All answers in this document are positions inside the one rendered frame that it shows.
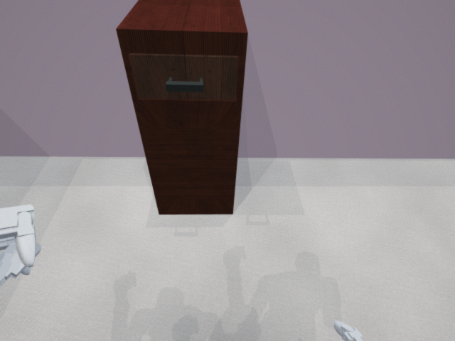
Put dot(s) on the drawer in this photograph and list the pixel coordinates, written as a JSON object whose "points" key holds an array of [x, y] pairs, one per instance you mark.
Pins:
{"points": [[219, 73]]}

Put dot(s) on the right robot hand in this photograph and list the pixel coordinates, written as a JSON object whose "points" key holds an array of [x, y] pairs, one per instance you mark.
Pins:
{"points": [[346, 332]]}

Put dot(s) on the left robot hand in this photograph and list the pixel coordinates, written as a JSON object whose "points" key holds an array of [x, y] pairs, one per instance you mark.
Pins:
{"points": [[18, 238]]}

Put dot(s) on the cabinet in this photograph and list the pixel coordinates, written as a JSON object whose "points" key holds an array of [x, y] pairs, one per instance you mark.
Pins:
{"points": [[191, 145]]}

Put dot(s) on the handle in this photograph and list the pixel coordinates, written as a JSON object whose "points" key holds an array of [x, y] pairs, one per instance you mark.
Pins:
{"points": [[181, 86]]}

